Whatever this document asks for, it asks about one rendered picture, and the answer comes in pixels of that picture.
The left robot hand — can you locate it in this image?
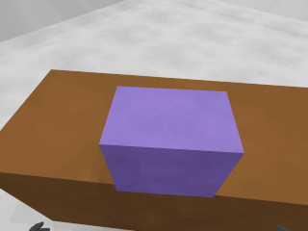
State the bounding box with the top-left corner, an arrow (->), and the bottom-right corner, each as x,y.
29,221 -> 50,231

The pedestal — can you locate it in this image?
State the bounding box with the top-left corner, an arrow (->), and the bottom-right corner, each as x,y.
0,69 -> 308,231

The carton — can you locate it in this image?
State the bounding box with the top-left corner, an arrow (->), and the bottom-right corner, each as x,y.
99,86 -> 244,198

